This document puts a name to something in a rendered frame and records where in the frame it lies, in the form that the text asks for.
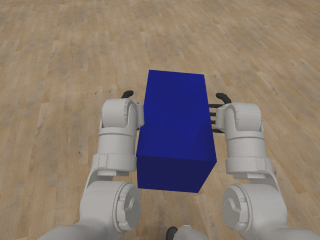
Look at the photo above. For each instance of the right robot upper arm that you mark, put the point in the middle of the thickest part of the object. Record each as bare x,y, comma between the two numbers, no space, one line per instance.
258,212

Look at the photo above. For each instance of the carton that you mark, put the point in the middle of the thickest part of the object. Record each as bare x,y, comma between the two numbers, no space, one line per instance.
175,150

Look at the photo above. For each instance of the robot right thigh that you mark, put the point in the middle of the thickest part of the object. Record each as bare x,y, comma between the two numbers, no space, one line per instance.
189,234

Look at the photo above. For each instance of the robot right hand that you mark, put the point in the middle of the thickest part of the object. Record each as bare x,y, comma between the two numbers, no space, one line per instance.
226,100

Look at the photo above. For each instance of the right robot forearm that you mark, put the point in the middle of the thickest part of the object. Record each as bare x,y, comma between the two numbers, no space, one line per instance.
245,141

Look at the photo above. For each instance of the left robot forearm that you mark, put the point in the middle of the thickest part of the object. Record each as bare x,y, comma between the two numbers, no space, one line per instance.
119,121

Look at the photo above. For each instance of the left robot upper arm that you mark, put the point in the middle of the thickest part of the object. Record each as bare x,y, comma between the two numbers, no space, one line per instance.
108,210

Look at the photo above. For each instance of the right robot foot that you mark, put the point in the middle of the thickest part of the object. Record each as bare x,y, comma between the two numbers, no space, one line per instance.
171,232

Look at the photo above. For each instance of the robot left hand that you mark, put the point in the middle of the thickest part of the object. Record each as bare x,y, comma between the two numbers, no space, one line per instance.
128,94

